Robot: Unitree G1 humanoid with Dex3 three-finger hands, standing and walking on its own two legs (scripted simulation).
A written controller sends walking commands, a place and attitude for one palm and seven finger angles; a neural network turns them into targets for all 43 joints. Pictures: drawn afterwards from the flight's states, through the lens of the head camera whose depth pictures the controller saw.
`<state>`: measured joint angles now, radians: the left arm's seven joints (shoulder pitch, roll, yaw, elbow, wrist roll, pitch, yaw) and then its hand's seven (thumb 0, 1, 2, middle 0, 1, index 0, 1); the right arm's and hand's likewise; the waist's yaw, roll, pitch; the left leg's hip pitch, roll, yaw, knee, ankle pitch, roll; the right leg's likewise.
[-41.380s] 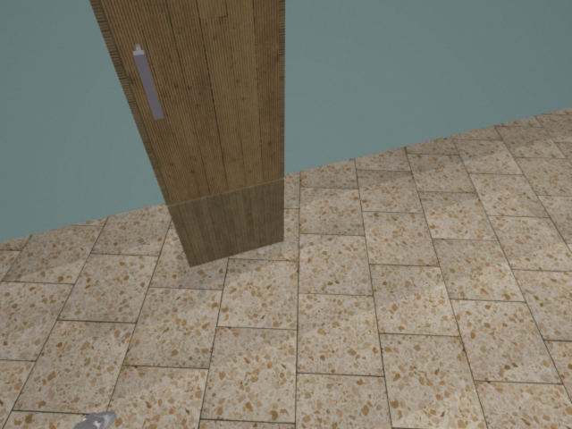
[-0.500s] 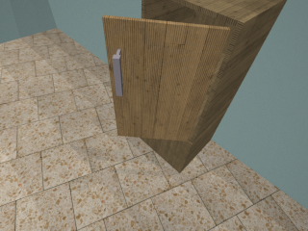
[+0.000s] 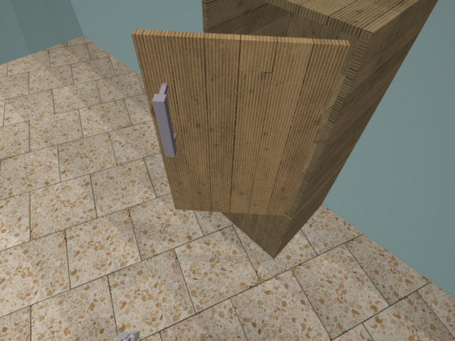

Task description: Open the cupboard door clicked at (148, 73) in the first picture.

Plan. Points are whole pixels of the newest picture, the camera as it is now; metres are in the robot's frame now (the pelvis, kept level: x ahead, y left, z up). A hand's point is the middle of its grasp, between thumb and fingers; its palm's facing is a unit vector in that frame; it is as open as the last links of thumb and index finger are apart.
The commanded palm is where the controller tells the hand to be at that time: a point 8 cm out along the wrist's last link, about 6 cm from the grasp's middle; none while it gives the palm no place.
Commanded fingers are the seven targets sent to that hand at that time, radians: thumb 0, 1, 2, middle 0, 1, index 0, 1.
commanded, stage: come to a stop and stand still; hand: left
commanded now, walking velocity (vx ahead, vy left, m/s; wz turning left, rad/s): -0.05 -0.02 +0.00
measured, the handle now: (167, 121) +0.52 +0.15 +0.07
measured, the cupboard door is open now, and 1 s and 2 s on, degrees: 41 41 41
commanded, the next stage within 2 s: look again from close up in 0.82 s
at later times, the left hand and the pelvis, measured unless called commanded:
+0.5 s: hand out of the picture -0.04 +0.17 -0.16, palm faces +0.02 -0.98 -0.19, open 7.4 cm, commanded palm none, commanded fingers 0.00 0.90 0.90 -0.20 -0.30 -0.20 -0.30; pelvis -0.05 +0.01 +0.01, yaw -1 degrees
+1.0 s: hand out of the picture -0.08 +0.18 -0.17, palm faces +0.00 -0.99 -0.16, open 7.4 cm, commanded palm none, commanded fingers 0.00 0.90 0.90 -0.20 -0.30 -0.20 -0.30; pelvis -0.06 +0.02 +0.01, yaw +0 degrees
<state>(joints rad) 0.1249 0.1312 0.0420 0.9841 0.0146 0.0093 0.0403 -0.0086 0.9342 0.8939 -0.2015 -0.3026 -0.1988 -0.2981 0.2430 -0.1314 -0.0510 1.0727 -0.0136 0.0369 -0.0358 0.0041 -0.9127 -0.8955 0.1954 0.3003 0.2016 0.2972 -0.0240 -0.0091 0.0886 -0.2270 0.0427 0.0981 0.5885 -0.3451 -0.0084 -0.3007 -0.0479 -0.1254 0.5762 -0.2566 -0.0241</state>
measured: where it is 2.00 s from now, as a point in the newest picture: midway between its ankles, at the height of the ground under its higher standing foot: outside the picture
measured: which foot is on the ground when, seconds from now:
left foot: down 0.00-1.00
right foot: down 0.00-0.04, up 0.06-0.22, down 0.24-1.00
